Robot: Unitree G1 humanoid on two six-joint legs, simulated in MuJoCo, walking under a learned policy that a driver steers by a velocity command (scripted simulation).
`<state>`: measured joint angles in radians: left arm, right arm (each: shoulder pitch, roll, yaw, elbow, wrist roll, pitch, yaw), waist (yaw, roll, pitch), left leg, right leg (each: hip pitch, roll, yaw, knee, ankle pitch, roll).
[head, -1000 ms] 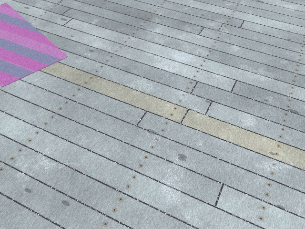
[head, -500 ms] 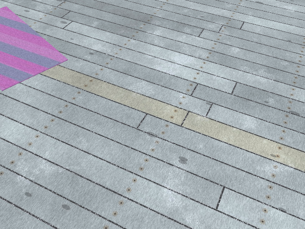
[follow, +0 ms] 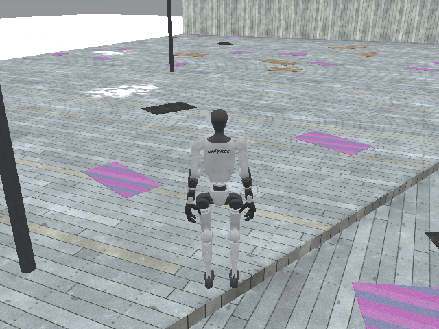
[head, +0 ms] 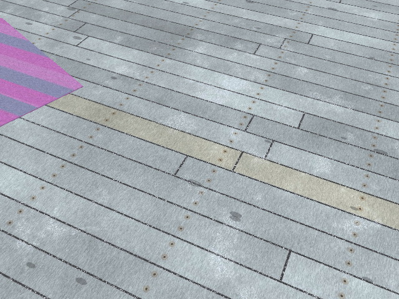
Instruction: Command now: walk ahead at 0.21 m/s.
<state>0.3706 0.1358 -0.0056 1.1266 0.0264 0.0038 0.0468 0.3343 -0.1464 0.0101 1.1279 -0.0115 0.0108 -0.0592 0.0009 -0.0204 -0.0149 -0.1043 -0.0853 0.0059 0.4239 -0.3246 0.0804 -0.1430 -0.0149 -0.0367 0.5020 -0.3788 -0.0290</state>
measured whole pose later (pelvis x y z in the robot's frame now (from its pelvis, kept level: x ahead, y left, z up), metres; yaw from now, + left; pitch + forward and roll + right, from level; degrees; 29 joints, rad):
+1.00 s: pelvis +0.21 -0.04 +0.00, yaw +0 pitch +0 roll -1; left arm 0.52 0.19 0.04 1.13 0.03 -0.06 0.02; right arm 0.29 -0.16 -0.01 1.03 -0.01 -0.05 0.01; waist 0.05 -0.04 0.00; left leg -0.38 0.04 0.08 0.75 -0.40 0.08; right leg 0.05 0.04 -0.08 0.29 -0.34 -0.06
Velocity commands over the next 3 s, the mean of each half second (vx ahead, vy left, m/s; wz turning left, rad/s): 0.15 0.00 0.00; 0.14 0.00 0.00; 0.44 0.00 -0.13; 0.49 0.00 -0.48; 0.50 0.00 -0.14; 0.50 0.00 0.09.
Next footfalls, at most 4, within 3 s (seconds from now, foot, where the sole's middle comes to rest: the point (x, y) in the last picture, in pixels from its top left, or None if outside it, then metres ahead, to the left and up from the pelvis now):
0.22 right None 0.13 -0.12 -0.77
0.60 left None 0.18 0.06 -0.77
1.10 left None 0.36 0.09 -0.77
1.62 right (230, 259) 0.68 -0.08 -0.77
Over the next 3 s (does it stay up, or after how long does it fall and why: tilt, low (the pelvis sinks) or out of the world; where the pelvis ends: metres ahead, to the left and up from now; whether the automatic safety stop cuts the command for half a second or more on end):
stays up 1.23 -0.27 0.01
